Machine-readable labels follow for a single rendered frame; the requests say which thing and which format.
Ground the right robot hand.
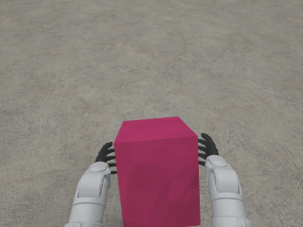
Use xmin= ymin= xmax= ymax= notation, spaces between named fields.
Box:
xmin=198 ymin=132 xmax=219 ymax=166

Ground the left robot forearm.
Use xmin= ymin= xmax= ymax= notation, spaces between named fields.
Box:
xmin=64 ymin=162 xmax=111 ymax=227

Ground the carton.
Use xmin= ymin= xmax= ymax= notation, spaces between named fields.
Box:
xmin=114 ymin=116 xmax=201 ymax=227

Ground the left robot hand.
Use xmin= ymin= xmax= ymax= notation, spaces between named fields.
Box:
xmin=95 ymin=142 xmax=117 ymax=175

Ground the right robot forearm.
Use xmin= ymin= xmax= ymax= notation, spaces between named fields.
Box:
xmin=205 ymin=155 xmax=253 ymax=227

